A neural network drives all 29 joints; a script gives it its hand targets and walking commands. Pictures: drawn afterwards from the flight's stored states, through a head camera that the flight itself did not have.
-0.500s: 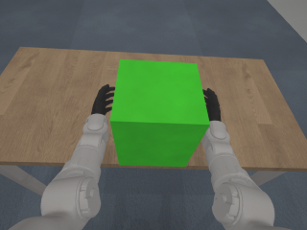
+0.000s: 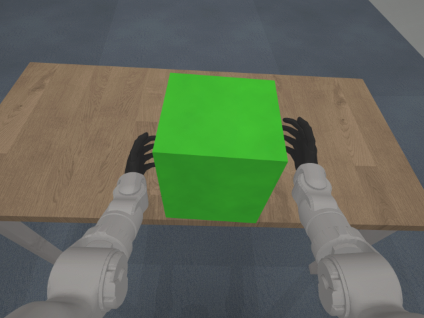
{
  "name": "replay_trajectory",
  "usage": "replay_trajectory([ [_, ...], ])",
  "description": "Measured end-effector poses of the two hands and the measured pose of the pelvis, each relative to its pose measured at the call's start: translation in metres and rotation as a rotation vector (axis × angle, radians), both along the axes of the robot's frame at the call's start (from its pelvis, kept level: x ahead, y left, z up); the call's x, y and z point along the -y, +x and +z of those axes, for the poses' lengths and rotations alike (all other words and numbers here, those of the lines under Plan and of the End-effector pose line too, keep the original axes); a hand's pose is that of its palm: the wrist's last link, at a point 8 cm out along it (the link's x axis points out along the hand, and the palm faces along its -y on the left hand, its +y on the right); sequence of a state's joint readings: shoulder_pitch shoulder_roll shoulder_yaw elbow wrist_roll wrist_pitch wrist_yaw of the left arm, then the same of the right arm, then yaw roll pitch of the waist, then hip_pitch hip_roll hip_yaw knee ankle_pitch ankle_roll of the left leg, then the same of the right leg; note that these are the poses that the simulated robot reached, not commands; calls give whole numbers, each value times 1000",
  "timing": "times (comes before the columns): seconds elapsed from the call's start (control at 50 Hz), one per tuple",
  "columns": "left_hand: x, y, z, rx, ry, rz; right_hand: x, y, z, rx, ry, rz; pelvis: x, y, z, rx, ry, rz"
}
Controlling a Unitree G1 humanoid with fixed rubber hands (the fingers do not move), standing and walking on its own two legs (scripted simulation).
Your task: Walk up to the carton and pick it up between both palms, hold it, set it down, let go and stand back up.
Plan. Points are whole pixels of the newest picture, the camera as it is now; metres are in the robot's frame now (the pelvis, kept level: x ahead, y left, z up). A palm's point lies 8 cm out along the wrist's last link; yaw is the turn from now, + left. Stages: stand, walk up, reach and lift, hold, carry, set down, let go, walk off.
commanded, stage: set down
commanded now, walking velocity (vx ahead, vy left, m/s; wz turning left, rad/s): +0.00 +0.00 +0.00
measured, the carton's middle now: (216, 153) +0.44 +0.01 +0.02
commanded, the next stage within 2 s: none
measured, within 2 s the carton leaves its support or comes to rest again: neither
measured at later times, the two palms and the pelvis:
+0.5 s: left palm (122, 190) +0.33 +0.18 +0.03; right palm (320, 194) +0.34 -0.19 +0.05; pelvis -0.04 -0.01 -0.01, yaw +0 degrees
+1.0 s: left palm (103, 230) +0.26 +0.20 +0.02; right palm (328, 229) +0.27 -0.19 +0.05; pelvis -0.04 +0.00 +0.00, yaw +0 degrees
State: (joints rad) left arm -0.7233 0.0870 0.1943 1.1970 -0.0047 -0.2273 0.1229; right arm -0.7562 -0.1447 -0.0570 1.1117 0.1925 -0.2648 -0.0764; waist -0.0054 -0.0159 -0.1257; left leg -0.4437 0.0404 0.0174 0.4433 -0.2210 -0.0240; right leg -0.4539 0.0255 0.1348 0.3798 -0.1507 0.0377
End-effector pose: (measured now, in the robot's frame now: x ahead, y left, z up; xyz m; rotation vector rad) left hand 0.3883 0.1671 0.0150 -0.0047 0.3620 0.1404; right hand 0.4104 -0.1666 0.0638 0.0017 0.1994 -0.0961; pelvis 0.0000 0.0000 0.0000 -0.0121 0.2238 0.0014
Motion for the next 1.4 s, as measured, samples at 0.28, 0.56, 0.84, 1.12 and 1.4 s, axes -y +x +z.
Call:
replay_trajectory([
  [0.28,-15,-50,11,58,-3,28,21,-57,-10,-62,5,-24,6,-33,-3,60,9,1],
  [0.56,-13,-66,6,42,-19,8,25,-75,-20,-88,15,-20,12,-40,-6,83,21,2],
  [0.84,-37,-132,-14,53,-28,10,29,-135,-39,-74,14,-47,2,-40,-2,179,7,3],
  [1.12,-29,-141,12,49,-28,-22,30,-156,-29,-76,10,-34,3,-37,0,256,8,4],
  [1.4,-41,-220,-13,-64,-7,19,42,-235,-41,-101,11,-80,2,-28,3,300,7,4],
])
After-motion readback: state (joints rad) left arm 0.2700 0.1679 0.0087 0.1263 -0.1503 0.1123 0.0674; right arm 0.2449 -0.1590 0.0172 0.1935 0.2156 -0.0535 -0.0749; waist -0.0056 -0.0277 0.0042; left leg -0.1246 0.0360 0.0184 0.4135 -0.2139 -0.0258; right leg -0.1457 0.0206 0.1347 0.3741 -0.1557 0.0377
